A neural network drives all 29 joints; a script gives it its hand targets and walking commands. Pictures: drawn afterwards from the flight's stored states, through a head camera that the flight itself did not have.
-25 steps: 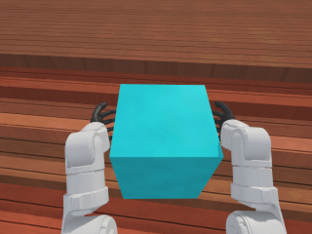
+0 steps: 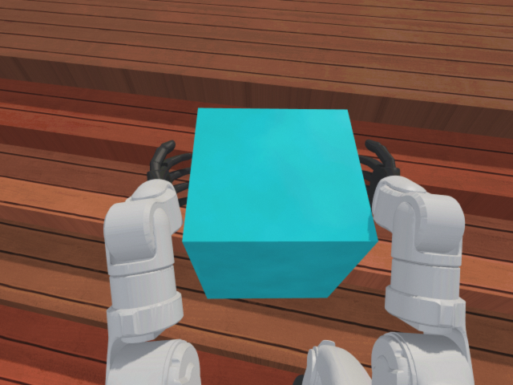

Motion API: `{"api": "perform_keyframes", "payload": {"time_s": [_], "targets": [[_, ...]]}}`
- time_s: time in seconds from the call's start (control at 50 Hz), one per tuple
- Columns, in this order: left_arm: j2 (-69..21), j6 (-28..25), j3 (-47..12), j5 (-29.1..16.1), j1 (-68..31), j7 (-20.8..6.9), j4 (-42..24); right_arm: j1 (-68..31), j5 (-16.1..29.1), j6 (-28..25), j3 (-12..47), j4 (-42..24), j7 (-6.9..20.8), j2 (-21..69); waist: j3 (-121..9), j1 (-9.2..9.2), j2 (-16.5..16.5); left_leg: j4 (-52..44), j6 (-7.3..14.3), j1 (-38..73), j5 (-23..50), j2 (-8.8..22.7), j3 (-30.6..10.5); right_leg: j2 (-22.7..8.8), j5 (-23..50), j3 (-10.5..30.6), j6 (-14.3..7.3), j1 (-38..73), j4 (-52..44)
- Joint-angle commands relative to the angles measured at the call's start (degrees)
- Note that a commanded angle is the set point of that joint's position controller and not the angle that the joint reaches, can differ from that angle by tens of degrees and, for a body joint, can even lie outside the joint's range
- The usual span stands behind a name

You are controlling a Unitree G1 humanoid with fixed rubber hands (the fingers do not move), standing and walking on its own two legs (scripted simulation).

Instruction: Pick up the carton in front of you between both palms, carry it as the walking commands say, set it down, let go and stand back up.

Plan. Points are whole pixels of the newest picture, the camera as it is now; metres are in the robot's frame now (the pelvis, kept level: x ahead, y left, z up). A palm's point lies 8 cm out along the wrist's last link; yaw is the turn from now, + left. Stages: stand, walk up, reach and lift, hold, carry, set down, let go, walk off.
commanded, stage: carry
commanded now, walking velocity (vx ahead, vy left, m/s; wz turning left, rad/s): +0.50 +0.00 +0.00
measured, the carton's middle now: (270, 213) +0.37 +0.03 +0.05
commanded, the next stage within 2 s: none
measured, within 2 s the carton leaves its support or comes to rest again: neither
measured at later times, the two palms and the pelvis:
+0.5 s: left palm out of the picture +0.72 +0.15 +0.30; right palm out of the picture +0.69 -0.14 +0.28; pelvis +0.33 +0.04 +0.15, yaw +2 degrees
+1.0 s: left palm out of the picture +0.99 +0.18 +0.44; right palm out of the picture +1.04 -0.12 +0.43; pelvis +0.66 -0.02 +0.30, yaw +1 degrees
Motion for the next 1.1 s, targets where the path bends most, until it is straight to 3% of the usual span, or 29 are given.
{"api": "perform_keyframes", "payload": {"time_s": [0.0, 0.04, 0.1, 0.16, 0.24, 0.3, 0.36, 0.4, 0.42, 0.44, 0.46, 0.48, 0.5, 0.52, 0.58, 0.64, 0.68, 0.7, 0.72, 0.78, 0.8, 0.82, 0.84, 0.86, 0.88, 0.96, 1.0, 1.02, 1.08], "targets": [[-51.01, -0.34, -43.19, -26.11, -40.73, -7.16, -8.7, -37.07, 10.21, -1.79, 32.38, -11.93, 4.54, 41.42, -47.67, 1.02, -9.71, 47.29, 2.19, -25.17, 0.71, -8.53, -9.76, -15.55, 35.12, 46.45, -13.35, 57.36, -27.41], [-50.11, -0.69, -42.07, -27.16, -45.24, -6.96, -13.81, -35.38, 7.62, -1.23, 31.24, -7.51, 3.95, 44.05, -36.81, -0.04, -4.91, 49.82, 4.51, -37.25, -1.15, -4.93, -6.09, -16.94, 14.72, 45.42, -11.04, 53.57, -31.86], [-48.67, -0.38, -43.35, -28.66, -45.24, -7.98, -14.91, -34.82, 5.9, -1.27, 31.15, -8.0, 3.47, 39.42, -28.24, -0.17, 1.76, 44.32, 6.33, -44.47, -4.65, -1.06, -3.21, -17.09, 12.51, 35.99, -7.63, 51.89, -34.88], [-46.03, 1.03, -40.81, -25.73, -40.06, -8.38, -11.07, -33.43, 6.94, -0.61, 35.44, -8.3, 3.35, 40.61, -22.64, 1.28, -6.64, 50.91, 5.33, -57.67, -6.93, -0.4, 3.76, -16.99, 19.13, 27.63, -7.99, 56.37, -39.61], [-40.77, 3.76, -34.21, -23.68, -39.31, -7.95, -6.01, -37.82, 7.33, 2.99, 34.98, -6.17, 2.2, 38.04, -16.82, 1.12, -4.07, 43.39, 5.25, -65.78, -12.67, 3.99, 5.4, -14.55, 6.91, 22.6, -5.17, 53.95, -46.03], [-36.32, 5.65, -30.61, -20.98, -39.04, -7.89, -0.9, -38.72, 8.56, 4.92, 34.06, 1.09, 1.74, 38.82, -12.37, -3.37, -13.08, 22.24, 5.53, -39.52, -4.27, 2.24, 14.13, -8.93, 26.3, 5.12, -4.45, 34.55, -59.28], [-38.64, 7.25, -25.29, -16.85, -38.53, -7.21, 4.72, -43.59, 11.81, 5.0, 34.15, 3.3, 1.36, 42.43, -22.78, -8.76, -12.25, 1.43, 7.66, -20.78, 7.31, -9.05, 22.43, -6.58, 94.62, 0.41, 0.32, 44.65, -35.35], [-39.42, 6.41, -23.62, -13.74, -36.62, -6.85, 3.06, -47.24, 17.4, 3.85, 38.31, 0.01, 2.83, 50.47, -36.91, -15.65, -15.64, -27.46, 6.04, 1.15, 17.95, -9.12, 16.83, -5.78, 83.78, -1.61, 3.4, 48.15, -3.79], [-39.8, 5.86, -21.87, -10.68, -34.6, -6.9, 4.53, -48.85, 19.12, 3.12, 40.41, -0.5, 3.43, 54.24, -35.4, -15.88, -2.93, -33.02, 9.61, 19.96, 39.27, 0.85, 1.45, 0.32, 28.77, 4.94, 7.54, 29.08, 13.67], [-39.94, 5.59, -21.32, -10.7, -32.99, -6.91, 4.63, -43.48, 19.34, 1.93, 39.53, 0.72, 4.12, 53.91, -41.88, -13.68, 12.8, -22.94, 23.57, 33.62, 75.06, 15.16, -26.07, 9.39, -5.04, 14.9, 7.86, 8.64, 40.18], [-40.72, 4.48, -21.82, -9.56, -36.2, -6.7, 3.51, -47.1, 21.43, 0.76, 40.39, -0.6, 5.01, 55.05, -48.38, -14.98, 13.01, -23.55, 25.71, 39.34, 60.55, 16.02, -32.47, 8.51, -5.34, 22.66, 6.7, -2.8, 52.89], [-40.58, 3.63, -21.57, -9.01, -37.42, -6.77, 0.93, -58.08, 24.74, -0.27, 43.17, -7.13, 5.83, 57.17, -42.4, -16.5, 2.22, -25.19, 22.4, 35.95, 40.07, 15.15, -32.76, 5.82, -7.09, 22.4, 4.05, -9.68, 54.04], [-41.59, 3.12, -21.57, -8.6, -38.57, -6.41, -0.06, -61.35, 27.07, -1.23, 43.37, -10.41, 6.8, 60.54, -39.59, -12.51, -3.14, -29.37, 17.79, 29.36, 26.03, 14.29, -33.21, 2.28, -3.41, 18.79, 1.06, -9.24, 49.02], [-42.17, 2.58, -21.6, -6.27, -39.26, -5.76, 1.62, -58.35, 25.04, -1.08, 42.5, -7.97, 7.16, 57.81, -34.64, -9.72, -0.4, -31.25, 14.65, 27.03, 15.61, 15.29, -26.75, 0.29, -3.81, 18.07, 0.02, -11.97, 47.12], [-41.04, 0.91, -26.2, -8.03, -40.5, -4.9, -4.98, -57.53, 27.44, -1.89, 45.27, -10.51, 8.03, 58.76, -28.68, -9.45, -2.68, -34.24, 12.54, 23.93, 20.35, 14.47, -19.38, -1.84, -6.04, 13.02, 0.57, -14.73, 38.97], [-37.75, 3.14, -26.06, -6.62, -35.67, -4.52, -2.04, -49.48, 23.5, 0.72, 40.31, -5.77, 7.39, 50.22, -24.42, -12.49, 4.77, -40.13, 15.51, 30.54, 14.13, 17.74, -16.37, -4.39, -16.32, 11.44, 0.27, -33.99, 51.64], [-37.01, 3.19, -29.29, -8.34, -40.22, -4.42, -7.27, -50.18, 23.47, 0.93, 42.15, -7.5, 8.18, 53.14, -18.77, -10.12, -3.11, -46.4, 11.54, 19.33, 8.78, 11.51, -8.52, -5.68, -13.04, 5.35, -0.86, -27.55, 36.92], [-37.42, 4.08, -27.83, -9.6, -37.91, -3.93, -1.34, -49.55, 23.52, 1.49, 40.4, -4.19, 7.82, 50.38, -19.17, -9.02, -2.16, -51.08, 10.34, 13.98, 15.87, 10.04, -3.05, -6.65, -9.62, 5.04, -0.59, -14.81, 21.96], [-38.6, 4.65, -30.68, -10.49, -36.19, -4.08, -0.83, -46.04, 20.0, 2.09, 38.61, -4.11, 7.25, 46.2, -21.1, -5.98, 8.16, -50.59, 9.53, 4.28, 22.5, 6.73, 5.82, -4.89, -4.03, 2.61, -0.68, -0.98, 11.47], [-40.72, 5.3, -31.31, -11.4, -38.57, -3.91, 3.04, -43.85, 15.93, 3.8, 33.24, 2.67, 7.14, 46.48, -28.61, -0.67, 11.88, -26.16, 6.01, 15.95, 91.12, 7.16, 11.31, 4.22, 4.0, -6.58, -0.55, 13.89, -3.34], [-42.81, 5.41, -32.63, -14.38, -38.81, -4.51, 2.58, -39.26, 13.78, 3.84, 32.26, 4.61, 7.12, 44.87, -33.41, 4.32, 7.14, -9.05, 3.2, 14.48, 86.72, 4.89, 12.98, 4.89, 11.68, -3.65, 0.62, 25.5, -19.34], [-46.15, 4.45, -33.57, -15.15, -38.45, -5.33, -1.74, -41.72, 13.07, 3.09, 32.93, 1.83, 6.84, 48.24, -37.92, 6.6, 2.81, 6.16, 2.91, 0.6, 60.16, 1.95, 7.99, 1.82, 18.41, 5.44, -0.29, 44.97, -31.34], [-49.46, 4.41, -35.21, -18.35, -40.12, -6.37, 0.73, -39.67, 9.32, 2.97, 31.34, 2.0, 6.44, 44.3, -36.06, 1.12, -10.57, 19.99, 1.13, -22.55, 2.8, -4.86, 2.8, -10.49, 60.18, 27.83, -4.97, 59.47, -27.58], [-50.34, 3.33, -37.53, -22.25, -44.44, -7.03, -5.91, -36.81, 9.67, 2.2, 30.8, 0.35, 6.54, 46.83, -42.72, 2.79, -16.26, 38.14, 0.2, -29.76, -3.08, -8.32, -7.4, -17.4, 66.98, 42.54, -9.01, 62.69, -28.36], [-53.4, 3.69, -39.11, -23.26, -48.98, -7.39, -2.94, -37.57, 6.95, 2.1, 28.07, 2.15, 6.33, 45.41, -42.43, 3.49, -7.95, 47.55, 1.73, -37.7, -3.72, -7.43, -7.86, -18.51, 42.33, 45.92, -15.52, 63.56, -29.68], [-55.48, 1.33, -43.68, -30.41, -58.15, -10.04, -11.52, -41.53, 4.06, 0.13, 29.22, -2.01, 4.42, 46.02, -25.97, 0.75, 1.76, 46.63, 5.4, -47.34, -6.68, -2.05, -4.48, -16.92, 12.97, 36.48, -7.33, 53.2, -35.23], [-52.65, 1.98, -40.97, -29.82, -51.42, -10.21, -7.09, -41.18, 4.28, -0.15, 31.11, -3.55, 2.61, 41.92, -23.38, 1.24, 1.75, 43.56, 5.19, -55.34, -9.72, -0.03, -1.85, -16.86, 18.21, 31.76, -6.02, 59.49, -38.43], [-48.92, 1.81, -38.1, -28.07, -49.01, -10.2, -7.23, -37.89, 4.13, 0.98, 32.41, -1.05, 2.11, 43.64, -24.23, 2.95, -9.45, 49.32, 5.34, -61.03, -10.58, -1.78, 3.14, -16.26, 22.98, 29.6, -7.56, 64.57, -38.36], [-46.6, 4.11, -36.58, -28.17, -48.31, -10.24, -5.71, -45.88, 7.4, 2.05, 33.87, -7.14, 1.55, 41.41, -19.53, 3.27, -4.35, 46.43, 6.53, -70.76, -18.26, 1.1, 6.4, -14.88, 26.63, 25.04, -6.39, 67.29, -43.39]]}}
